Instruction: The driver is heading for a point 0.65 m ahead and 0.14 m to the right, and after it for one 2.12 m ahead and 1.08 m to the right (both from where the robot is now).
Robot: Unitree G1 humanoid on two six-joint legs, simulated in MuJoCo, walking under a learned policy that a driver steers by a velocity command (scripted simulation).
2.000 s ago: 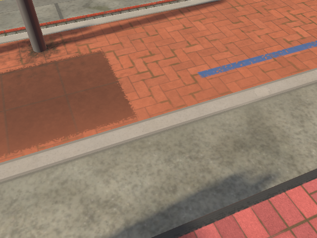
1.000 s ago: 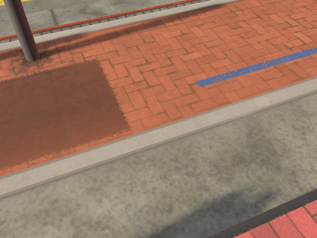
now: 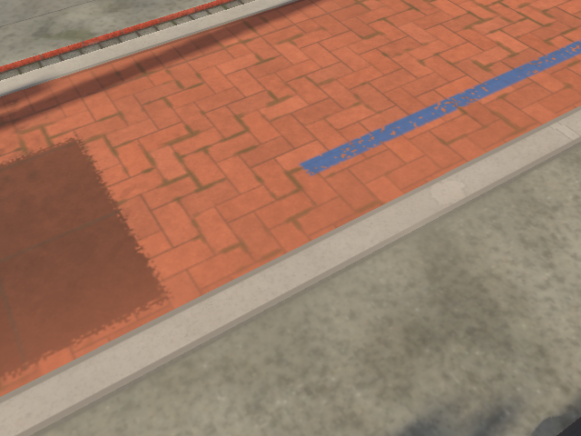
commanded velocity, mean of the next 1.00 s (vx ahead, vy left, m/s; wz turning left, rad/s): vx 0.50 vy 0.00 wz -0.33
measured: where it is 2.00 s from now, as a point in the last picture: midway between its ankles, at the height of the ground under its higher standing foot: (393, 263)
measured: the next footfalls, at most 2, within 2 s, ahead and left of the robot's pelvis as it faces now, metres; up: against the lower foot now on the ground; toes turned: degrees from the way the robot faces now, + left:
right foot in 0.18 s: +0.20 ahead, -0.17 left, +0.00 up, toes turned -10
left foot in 0.70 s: +0.61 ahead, -0.03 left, -0.17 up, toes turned -18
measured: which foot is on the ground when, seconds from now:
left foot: down 0.00-0.20, up 0.22-0.68, down 0.70-1.00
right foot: up 0.00-0.16, down 0.18-0.70, up 0.72-1.00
